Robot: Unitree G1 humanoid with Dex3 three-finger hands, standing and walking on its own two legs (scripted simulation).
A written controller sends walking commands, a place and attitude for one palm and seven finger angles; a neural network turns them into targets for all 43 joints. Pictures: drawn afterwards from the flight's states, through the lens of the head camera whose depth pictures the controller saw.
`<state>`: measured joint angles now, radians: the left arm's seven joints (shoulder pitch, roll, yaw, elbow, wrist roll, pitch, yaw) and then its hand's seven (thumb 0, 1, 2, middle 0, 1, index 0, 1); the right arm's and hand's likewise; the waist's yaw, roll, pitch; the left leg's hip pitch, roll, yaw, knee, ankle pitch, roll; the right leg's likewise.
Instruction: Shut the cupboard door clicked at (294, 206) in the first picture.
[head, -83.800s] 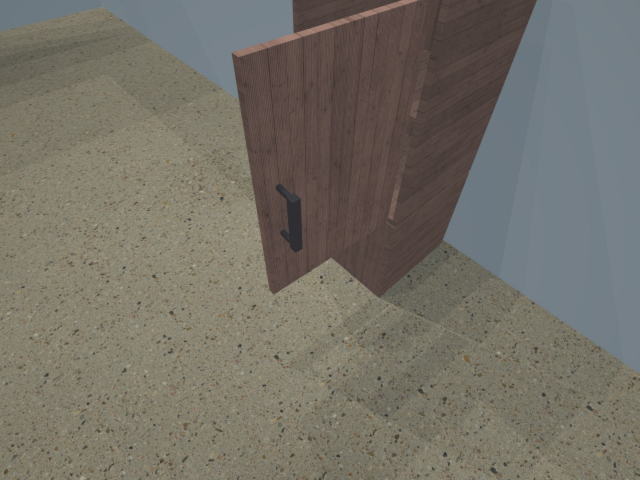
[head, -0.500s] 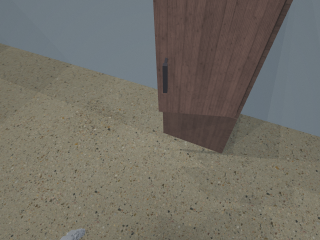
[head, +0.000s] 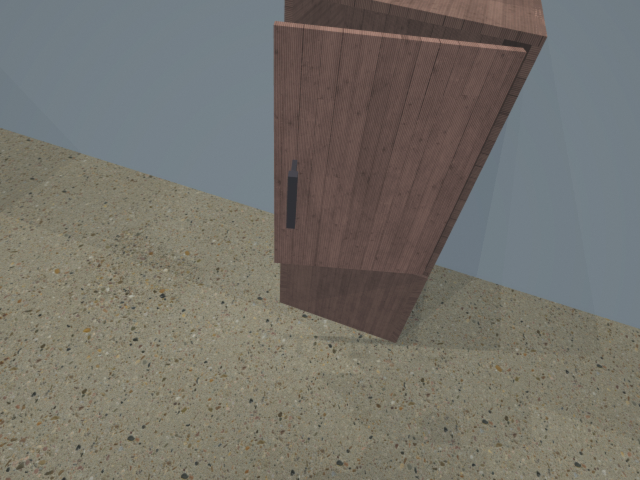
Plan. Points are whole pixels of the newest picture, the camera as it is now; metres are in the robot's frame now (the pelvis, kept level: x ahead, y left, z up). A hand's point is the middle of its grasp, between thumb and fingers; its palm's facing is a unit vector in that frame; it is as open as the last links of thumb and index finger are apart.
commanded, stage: take the last steps up to it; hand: left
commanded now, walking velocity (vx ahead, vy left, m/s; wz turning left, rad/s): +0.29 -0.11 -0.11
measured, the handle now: (292, 195) +0.67 +0.08 -0.07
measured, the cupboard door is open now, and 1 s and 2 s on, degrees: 17 17 17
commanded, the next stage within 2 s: come to a stop and stand still in 0.34 s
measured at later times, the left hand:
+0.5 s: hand (274, 416) +0.25 +0.07 -0.16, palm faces -0.03 -0.97 -0.23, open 7.2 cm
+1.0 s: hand (236, 448) +0.21 +0.12 -0.19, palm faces +0.05 -0.98 -0.21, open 7.3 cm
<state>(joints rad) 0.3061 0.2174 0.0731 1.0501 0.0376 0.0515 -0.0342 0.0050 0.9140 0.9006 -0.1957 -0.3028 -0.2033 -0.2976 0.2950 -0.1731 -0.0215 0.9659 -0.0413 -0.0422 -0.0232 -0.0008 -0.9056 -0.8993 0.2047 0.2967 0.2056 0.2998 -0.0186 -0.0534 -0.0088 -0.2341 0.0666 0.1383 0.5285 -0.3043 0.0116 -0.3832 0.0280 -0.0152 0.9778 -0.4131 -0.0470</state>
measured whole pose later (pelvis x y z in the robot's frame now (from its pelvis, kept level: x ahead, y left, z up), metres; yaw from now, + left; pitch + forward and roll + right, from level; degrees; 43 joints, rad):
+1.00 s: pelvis +0.19 -0.06 +0.00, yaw -2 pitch -1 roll +0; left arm 0.23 0.20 0.05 1.04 0.02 0.04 0.04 0.00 0.91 0.90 -0.20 -0.30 -0.20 -0.30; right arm 0.14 -0.16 -0.02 1.01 -0.02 0.03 -0.02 0.00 -0.91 -0.90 0.20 0.30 0.20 0.30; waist 0.05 -0.06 0.09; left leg -0.22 0.00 0.04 0.53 -0.30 0.01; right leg -0.28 -0.06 -0.09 0.58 -0.33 0.00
